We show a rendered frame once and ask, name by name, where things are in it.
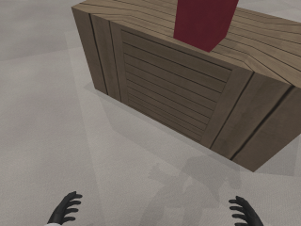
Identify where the pedestal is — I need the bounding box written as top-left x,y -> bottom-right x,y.
71,0 -> 301,172

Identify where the left robot hand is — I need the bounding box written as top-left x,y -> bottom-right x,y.
47,191 -> 83,225

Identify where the right robot hand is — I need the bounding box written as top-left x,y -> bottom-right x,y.
229,196 -> 264,226

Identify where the carton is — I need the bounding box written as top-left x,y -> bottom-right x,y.
173,0 -> 239,53

